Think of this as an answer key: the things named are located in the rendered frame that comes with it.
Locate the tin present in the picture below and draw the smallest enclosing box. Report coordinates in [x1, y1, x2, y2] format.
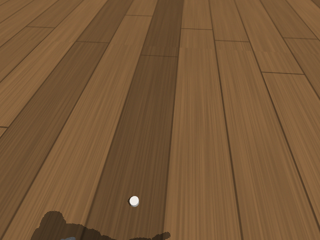
[129, 196, 139, 207]

